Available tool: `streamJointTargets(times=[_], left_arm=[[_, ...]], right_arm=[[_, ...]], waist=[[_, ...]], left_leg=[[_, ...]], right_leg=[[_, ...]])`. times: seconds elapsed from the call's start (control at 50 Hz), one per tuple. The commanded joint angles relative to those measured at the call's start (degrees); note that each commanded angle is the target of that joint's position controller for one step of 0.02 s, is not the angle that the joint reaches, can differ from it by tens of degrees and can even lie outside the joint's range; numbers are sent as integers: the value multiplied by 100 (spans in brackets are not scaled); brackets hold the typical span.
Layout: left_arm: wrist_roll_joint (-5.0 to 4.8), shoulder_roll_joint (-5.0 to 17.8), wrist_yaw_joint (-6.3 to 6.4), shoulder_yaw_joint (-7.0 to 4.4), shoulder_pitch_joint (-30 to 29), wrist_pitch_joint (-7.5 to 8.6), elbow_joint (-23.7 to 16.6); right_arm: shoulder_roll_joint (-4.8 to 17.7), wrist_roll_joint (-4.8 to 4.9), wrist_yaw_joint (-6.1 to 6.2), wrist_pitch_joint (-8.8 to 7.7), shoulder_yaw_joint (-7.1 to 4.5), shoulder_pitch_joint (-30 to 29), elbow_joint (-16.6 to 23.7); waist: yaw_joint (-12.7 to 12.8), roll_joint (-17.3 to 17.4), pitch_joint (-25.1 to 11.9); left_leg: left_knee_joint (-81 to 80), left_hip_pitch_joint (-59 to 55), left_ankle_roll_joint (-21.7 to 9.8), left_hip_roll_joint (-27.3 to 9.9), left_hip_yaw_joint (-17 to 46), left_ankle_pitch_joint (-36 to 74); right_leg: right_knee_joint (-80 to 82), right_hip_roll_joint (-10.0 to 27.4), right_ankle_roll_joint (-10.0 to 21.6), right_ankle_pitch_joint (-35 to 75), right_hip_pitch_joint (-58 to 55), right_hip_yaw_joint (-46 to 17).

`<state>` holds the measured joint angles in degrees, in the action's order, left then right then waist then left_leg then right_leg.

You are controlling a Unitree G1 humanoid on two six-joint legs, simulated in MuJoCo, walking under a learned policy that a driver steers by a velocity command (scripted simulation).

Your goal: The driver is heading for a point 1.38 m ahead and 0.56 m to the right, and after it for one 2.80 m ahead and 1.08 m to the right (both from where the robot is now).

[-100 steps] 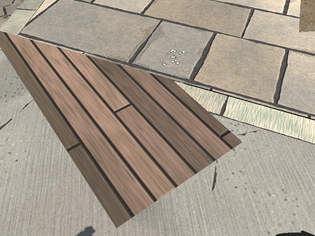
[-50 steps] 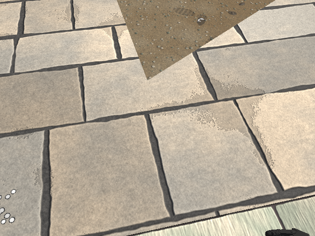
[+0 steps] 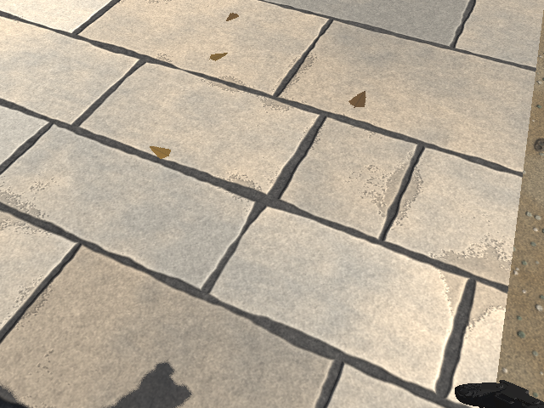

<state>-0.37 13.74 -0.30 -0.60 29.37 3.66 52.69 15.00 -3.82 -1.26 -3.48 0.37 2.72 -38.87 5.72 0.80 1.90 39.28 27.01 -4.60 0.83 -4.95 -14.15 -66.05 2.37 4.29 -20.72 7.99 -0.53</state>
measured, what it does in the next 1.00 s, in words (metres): walks ahead, turning right: right foot, then left foot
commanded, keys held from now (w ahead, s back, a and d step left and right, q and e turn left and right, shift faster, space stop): w+e+shift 0.84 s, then w+shift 0.04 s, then w+q+shift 0.12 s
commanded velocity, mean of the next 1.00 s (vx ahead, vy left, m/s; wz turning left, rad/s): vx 1.00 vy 0.00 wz -0.79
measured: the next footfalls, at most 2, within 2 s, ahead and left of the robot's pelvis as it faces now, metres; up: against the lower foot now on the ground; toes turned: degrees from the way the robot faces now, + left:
right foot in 0.36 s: +0.53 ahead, -0.13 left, +0.00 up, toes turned -21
left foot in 0.78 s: +0.98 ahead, -0.18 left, +0.00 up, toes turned -45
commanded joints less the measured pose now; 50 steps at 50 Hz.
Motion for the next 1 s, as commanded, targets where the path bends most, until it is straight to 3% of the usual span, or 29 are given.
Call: streamJointTargets(times=[0.02,0.06,0.1,0.16,0.22,0.26,0.3,0.32,0.34,0.36,0.38,0.4,0.42,0.44,0.46,0.52,0.58,0.62,0.7,0.74,0.78,0.8,0.82,0.84,0.86,0.88,0.9,0.94,1.0], left_arm=[[-5,771,-32,-192,-734,68,-690],[103,548,-124,-195,-452,-157,-523],[139,386,-204,-212,-916,-306,-697],[138,218,-309,-150,-1821,-324,-1085],[104,281,-441,-87,-2419,-280,-1331],[126,353,-493,-79,-2622,-265,-1402],[103,646,-452,-163,-2027,-278,-1231],[90,865,-405,-250,-1268,-292,-1042],[103,1136,-336,-394,-157,-310,-741],[97,1407,-210,-572,799,-315,-433],[-41,1667,-88,-708,287,-385,-427],[191,2399,-100,-816,-244,-444,-725],[160,2161,-54,-828,-398,-440,-957],[157,1722,10,-732,-491,-397,-855],[142,1479,25,-655,-641,-326,-752],[72,1226,45,-517,-934,-62,-808],[60,1325,5,-558,-882,71,-872],[28,1365,-43,-612,-739,74,-868],[-1,1464,-48,-689,-474,50,-816],[30,1636,-3,-730,-659,49,-881],[104,1806,-46,-745,-1209,101,-1004],[147,939,-28,-508,-1308,171,-1194],[-165,458,-51,-310,-529,144,-1592],[34,936,24,-306,-821,13,-1343],[172,1111,-38,-347,-1263,-37,-1334],[236,1061,-121,-337,-1497,-72,-1343],[331,893,-219,-292,-1790,-94,-1461],[343,545,-306,-151,-1797,-145,-1593],[386,642,-342,-69,-2475,-144,-1987]], right_arm=[[902,73,107,-120,-429,1424,-324],[579,162,115,-214,-353,1400,-455],[485,300,89,-338,-342,1457,-634],[344,296,80,-433,-313,1485,-781],[528,287,143,-464,-334,1465,-840],[797,314,215,-464,-365,1686,-897],[1204,288,320,-330,-462,1725,-841],[1401,243,364,-213,-524,1550,-761],[1529,199,382,-94,-574,1251,-643],[1495,170,321,-15,-579,1084,-591],[769,149,173,-62,-413,856,-489],[501,250,146,-197,-273,1575,237],[735,158,168,-368,-211,1182,304],[878,166,160,-446,-215,907,278],[812,122,165,-429,-196,755,299],[668,-62,151,-36,-111,819,277],[456,19,53,28,1,-156,726],[303,143,9,3,67,-616,894],[488,237,38,-47,15,-901,1050],[826,239,121,-78,-130,-250,872],[1368,251,301,-126,-403,1878,366],[1720,80,419,-151,-538,3094,154],[2141,-68,358,-122,-621,2342,273],[1500,-11,304,-79,-586,1573,438],[994,53,270,-54,-464,1324,429],[785,35,235,-56,-417,1385,246],[704,45,225,-98,-381,1633,-11],[508,127,132,-239,-315,1954,-408],[728,272,79,-337,-361,2068,-625]], waist=[[-884,102,-415],[-534,265,-167],[-421,254,189],[-403,367,521],[-370,136,646],[-367,98,562],[11,415,33],[437,571,-374],[999,601,-863],[1348,275,-1177],[874,-1178,-453],[-106,-1970,-1462],[160,-676,-1651],[-51,171,-681],[-380,542,-198],[-845,518,223],[-617,268,472],[-326,29,367],[-39,-314,44],[-374,-358,-416],[-1610,-274,-1478],[-1886,685,-2187],[-932,2672,-2690],[-925,1480,-1798],[-974,701,-1141],[-934,143,-688],[-907,88,-429],[-686,419,-188],[-511,393,223]], left_leg=[[-2376,-2989,-520,-1863,2542,-35],[-2771,-2168,-413,-1660,1692,211],[-3103,-2078,-291,-1599,1028,667],[-3345,-1893,-84,-1187,-167,1791],[-3525,-1906,103,-983,-972,2836],[-3270,-2327,248,-1077,-1181,4839],[-2205,-2994,379,-1237,-1180,7183],[-1192,-3019,373,-1349,-1124,7862],[267,-2686,294,-1466,-975,7883],[2273,-1936,239,-1256,-901,6358],[4644,-271,383,-8,-789,177],[6218,1943,668,439,344,-1520],[5924,2429,540,104,1089,-1097],[5176,2353,495,-199,1141,-727],[4471,1954,526,-446,1110,-603],[3326,924,798,-782,980,-759],[1608,510,932,-788,587,252],[478,155,874,-584,465,1421],[-683,-246,689,-248,539,1933],[-998,-1212,594,24,625,1376],[-807,-3487,441,-224,755,374],[-895,-4824,339,-1592,2125,-1714],[-2419,-5311,-221,-2937,5730,-3110],[-2569,-4500,-365,-2659,5577,-3989],[-2454,-3762,-341,-2313,4416,-3246],[-2467,-3115,-310,-2038,3554,-2059],[-2538,-2657,-247,-1718,2949,-1340],[-2708,-2213,-319,-1512,2502,-635],[-3141,-2042,-579,-1475,2080,13]], right_leg=[[-1014,394,149,649,3227,-360],[-827,536,47,660,2740,-342],[-595,674,2,771,3178,-286],[94,621,12,1708,3473,78],[1576,372,230,2584,2913,617],[2235,-41,423,2873,2330,1076],[2324,-516,575,2379,1611,1325],[2246,-706,673,1939,839,1281],[2231,-795,854,1470,-282,1057],[2677,-811,1050,1040,-1488,618],[3122,-320,1263,981,-1677,-471],[3955,957,2589,876,-3250,-3824],[5095,1294,2576,-524,-3157,-4938],[5427,1189,2193,-746,-2074,-4626],[5423,951,1917,-227,-1100,-4062],[5489,225,1682,971,774,-2724],[5745,-257,1518,1606,1525,-2115],[5662,-448,1222,2252,1352,-1953],[5186,-210,886,3489,222,-2207],[4310,-202,619,4662,-157,-2309],[1852,-464,378,4709,482,-2072],[-137,-820,398,1429,1517,-1610],[-1378,-1228,229,-924,3090,-948],[-1690,-592,295,-203,3674,-781],[-1410,-351,256,286,3642,-599],[-1163,-187,207,467,3477,-540],[-915,-94,197,475,3327,-613],[-551,-102,133,342,3246,-829],[392,-83,-27,588,3793,-754]])
Keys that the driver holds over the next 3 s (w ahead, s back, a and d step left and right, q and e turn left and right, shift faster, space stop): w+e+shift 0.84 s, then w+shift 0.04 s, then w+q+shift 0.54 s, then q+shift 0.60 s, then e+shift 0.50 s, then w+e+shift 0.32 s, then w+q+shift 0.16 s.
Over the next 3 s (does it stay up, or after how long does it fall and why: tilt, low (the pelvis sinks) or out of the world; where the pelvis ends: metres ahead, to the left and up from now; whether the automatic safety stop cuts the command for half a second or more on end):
stays up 1.56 -0.86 0.02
